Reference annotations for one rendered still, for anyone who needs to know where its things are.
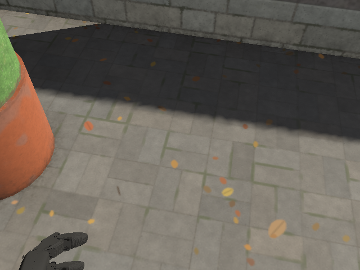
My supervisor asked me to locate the left robot hand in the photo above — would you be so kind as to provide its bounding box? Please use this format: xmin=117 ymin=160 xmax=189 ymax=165
xmin=19 ymin=232 xmax=88 ymax=270

